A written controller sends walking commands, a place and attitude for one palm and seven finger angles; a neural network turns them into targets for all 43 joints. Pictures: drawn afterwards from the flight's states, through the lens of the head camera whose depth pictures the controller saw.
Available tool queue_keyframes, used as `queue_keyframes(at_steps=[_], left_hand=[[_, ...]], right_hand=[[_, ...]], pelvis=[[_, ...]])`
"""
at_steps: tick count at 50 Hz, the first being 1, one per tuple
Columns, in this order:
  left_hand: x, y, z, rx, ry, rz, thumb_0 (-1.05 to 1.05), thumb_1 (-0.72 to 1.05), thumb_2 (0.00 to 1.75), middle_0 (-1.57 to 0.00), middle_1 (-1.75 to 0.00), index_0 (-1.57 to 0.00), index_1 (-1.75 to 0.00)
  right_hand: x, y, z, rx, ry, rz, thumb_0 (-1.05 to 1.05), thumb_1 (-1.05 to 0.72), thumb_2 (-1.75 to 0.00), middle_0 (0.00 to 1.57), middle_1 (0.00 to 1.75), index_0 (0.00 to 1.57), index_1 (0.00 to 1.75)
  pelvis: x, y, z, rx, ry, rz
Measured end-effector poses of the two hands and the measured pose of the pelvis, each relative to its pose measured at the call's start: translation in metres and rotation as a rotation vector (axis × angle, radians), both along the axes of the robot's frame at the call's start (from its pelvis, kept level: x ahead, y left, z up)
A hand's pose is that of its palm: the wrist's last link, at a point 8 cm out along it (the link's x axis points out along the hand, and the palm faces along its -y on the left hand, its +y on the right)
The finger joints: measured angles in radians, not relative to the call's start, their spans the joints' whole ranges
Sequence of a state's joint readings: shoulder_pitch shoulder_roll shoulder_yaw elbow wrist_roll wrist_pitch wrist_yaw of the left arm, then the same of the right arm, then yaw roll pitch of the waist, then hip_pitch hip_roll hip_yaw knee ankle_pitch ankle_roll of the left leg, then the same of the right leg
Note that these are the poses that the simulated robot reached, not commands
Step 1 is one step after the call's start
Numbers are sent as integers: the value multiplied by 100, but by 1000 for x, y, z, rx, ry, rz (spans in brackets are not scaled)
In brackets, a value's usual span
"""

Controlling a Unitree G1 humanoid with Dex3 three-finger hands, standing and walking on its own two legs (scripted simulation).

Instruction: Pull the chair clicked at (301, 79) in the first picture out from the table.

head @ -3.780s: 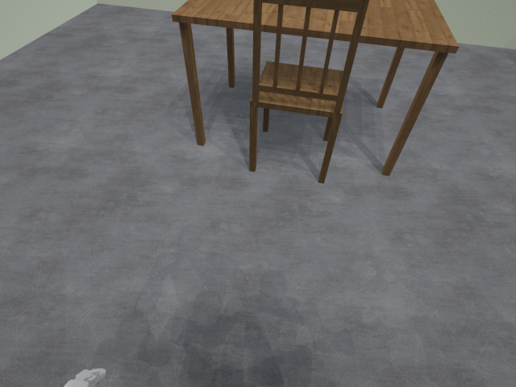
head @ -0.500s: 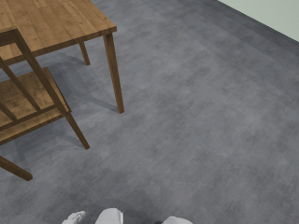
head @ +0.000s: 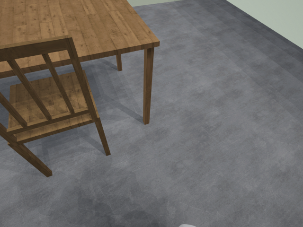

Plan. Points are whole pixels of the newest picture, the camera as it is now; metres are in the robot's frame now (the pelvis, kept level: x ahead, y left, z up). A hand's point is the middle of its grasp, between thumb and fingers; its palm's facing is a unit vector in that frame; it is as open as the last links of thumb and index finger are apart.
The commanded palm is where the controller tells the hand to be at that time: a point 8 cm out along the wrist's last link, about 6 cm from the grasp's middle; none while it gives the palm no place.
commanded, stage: turn to face it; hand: left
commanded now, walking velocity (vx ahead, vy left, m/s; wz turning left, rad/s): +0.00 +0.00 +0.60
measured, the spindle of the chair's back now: (33, 93) +0.56 +0.50 -0.07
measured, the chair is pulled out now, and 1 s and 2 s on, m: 0.00 0.00 0.00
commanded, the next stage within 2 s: take the last steps up to it in 0.54 s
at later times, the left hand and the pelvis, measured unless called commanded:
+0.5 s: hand out of the picture -0.02 +0.14 -0.15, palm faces +0.33 -0.91 -0.25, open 7.4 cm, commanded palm none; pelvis -0.02 -0.06 +0.00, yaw +18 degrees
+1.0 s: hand out of the picture -0.07 +0.16 -0.17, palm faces +0.39 -0.90 -0.20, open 7.4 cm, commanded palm none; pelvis -0.02 -0.03 +0.01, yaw +22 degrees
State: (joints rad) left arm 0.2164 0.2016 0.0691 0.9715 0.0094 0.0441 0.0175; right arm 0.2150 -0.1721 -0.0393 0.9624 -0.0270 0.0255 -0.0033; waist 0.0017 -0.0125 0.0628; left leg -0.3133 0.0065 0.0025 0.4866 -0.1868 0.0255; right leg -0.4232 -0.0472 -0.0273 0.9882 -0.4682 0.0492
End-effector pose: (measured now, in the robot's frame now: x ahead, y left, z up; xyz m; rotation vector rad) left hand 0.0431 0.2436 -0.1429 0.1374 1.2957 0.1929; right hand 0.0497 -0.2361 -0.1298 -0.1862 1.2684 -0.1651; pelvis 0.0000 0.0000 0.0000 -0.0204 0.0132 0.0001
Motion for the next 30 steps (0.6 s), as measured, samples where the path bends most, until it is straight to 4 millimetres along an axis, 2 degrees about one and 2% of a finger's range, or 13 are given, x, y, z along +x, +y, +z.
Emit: queue_keyframes(at_steps=[4,9,12,17,23,26,30], left_hand=[[-6,0,7,41,5,30,1,91,90,-20,-29,-20,-29],[-6,-14,15,95,-75,69,1,91,90,-20,-29,-20,-29],[-13,-27,23,120,-115,97,1,91,90,-20,-29,-20,-29],[-33,-45,35,119,-128,155,1,90,90,-20,-30,-20,-29],[-65,-59,28,83,-116,226,0,90,89,-20,-30,-20,-30],[-94,-60,18,57,-76,273,0,90,89,-20,-30,-20,-30],[-140,-54,-2,19,4,347,0,90,89,-20,-30,-20,-30]], right_hand=[[-5,-16,-5,5,32,17,0,-91,-89,20,30,20,30],[-5,-46,-22,23,58,55,0,-91,-89,20,30,20,30],[4,-63,-29,26,61,88,1,-91,-89,20,30,20,30],[33,-74,-19,28,21,159,1,-91,-89,20,30,20,30],[71,-60,-9,21,-25,270,1,-91,-89,19,30,19,30],[91,-42,-5,14,-54,333,1,-91,-89,19,30,19,30],[113,-8,2,1,-119,417,1,-91,-89,19,30,19,30]], pelvis=[[-5,-12,0,4,10,43],[-12,-38,-9,23,12,113],[-16,-49,-10,28,-5,164],[-16,-59,-1,62,-18,231],[-21,-62,2,76,-20,301],[-26,-58,-1,65,-19,326],[-35,-45,-8,39,-16,359]])
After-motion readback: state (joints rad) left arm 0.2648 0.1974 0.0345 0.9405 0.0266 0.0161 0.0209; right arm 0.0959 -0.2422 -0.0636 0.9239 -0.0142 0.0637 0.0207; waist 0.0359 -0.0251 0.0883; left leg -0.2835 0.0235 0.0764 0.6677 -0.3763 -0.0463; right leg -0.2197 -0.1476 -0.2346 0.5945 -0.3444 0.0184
